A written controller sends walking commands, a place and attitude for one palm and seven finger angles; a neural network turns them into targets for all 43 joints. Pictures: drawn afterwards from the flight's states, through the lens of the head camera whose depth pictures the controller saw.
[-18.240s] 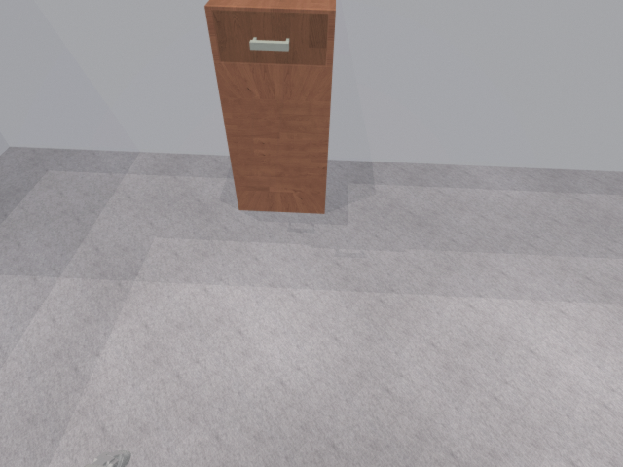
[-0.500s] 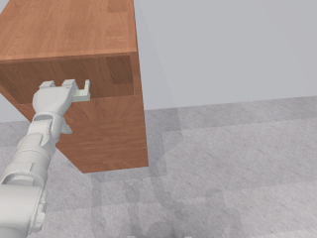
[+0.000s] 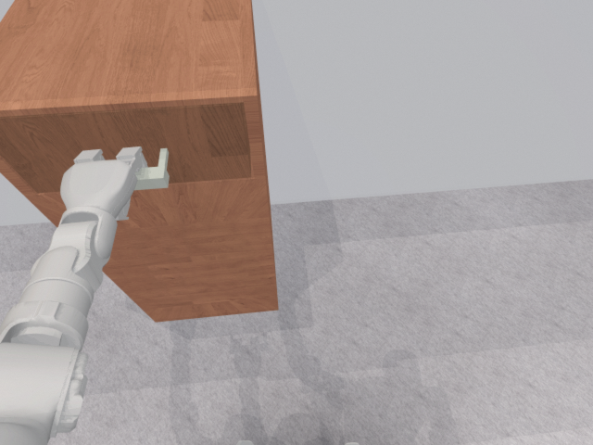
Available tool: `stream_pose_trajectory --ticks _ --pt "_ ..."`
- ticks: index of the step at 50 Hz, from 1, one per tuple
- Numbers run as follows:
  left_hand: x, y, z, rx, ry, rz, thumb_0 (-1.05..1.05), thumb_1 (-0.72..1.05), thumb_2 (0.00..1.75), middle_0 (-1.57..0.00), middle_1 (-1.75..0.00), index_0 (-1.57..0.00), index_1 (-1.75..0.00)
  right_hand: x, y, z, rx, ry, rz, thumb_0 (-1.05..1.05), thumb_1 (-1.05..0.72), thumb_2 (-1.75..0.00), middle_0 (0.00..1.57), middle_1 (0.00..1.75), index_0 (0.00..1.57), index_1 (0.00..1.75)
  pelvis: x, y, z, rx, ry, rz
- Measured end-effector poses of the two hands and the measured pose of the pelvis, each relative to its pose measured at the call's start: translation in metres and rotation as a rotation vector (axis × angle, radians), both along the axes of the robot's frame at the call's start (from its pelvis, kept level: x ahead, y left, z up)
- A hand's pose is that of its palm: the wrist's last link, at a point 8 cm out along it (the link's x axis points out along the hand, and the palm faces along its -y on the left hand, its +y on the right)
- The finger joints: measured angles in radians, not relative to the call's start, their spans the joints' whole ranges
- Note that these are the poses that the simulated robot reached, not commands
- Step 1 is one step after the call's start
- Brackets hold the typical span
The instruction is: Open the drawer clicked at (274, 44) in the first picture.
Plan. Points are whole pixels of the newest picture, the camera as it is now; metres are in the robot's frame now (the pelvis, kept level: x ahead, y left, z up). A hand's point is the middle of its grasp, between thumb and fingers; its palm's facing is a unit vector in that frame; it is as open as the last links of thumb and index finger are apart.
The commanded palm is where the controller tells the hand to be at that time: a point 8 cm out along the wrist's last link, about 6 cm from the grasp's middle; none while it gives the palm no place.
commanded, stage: pull the drawer open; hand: left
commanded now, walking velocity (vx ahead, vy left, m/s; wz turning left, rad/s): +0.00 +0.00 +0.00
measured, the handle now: (125, 168) +0.50 +0.26 +0.05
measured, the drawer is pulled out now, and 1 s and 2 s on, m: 0.00 0.10 0.23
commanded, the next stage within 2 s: none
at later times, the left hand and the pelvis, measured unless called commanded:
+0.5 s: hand (115, 230) +0.41 +0.26 +0.03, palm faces -0.03 -0.05 -1.00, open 6.0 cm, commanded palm +0.37 +0.26 +0.08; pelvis +0.02 +0.01 +0.01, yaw -1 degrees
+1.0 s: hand (106, 273) +0.34 +0.25 +0.03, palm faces -0.03 -0.06 -1.00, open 6.0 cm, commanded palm +0.30 +0.26 +0.08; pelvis +0.02 +0.00 +0.01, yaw +0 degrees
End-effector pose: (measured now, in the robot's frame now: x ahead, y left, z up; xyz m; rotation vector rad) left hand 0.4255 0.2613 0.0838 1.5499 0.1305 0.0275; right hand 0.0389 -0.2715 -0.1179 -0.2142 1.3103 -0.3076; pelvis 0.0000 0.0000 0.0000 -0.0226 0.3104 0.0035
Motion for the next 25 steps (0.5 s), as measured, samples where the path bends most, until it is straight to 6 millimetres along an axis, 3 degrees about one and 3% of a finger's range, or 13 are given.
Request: stream_pose_trajectory --ticks 15,25 --pt "-0.009 -0.001 -0.001 -0.008 -0.008 0.006 0.0 0.69 0.82 -0.3 -1.34 -0.34 -1.32 0.003 0.009 0.001 0.034 -0.016 -0.025 0.01 -0.91 -0.9 0.21 0.3 0.2 0.3 0.008 0.005 0.003 -0.001 -0.014 -0.016" --pt "-0.038 -0.003 -0.003 -0.023 -0.035 0.006 0.01 0.7 0.82 -0.27 -1.35 -0.34 -1.32 0.046 0.017 0.006 0.062 -0.105 0.011 0.01 -0.91 -0.9 0.21 0.3 0.2 0.3 0.02 0.008 0.007 -0.001 -0.045 -0.015"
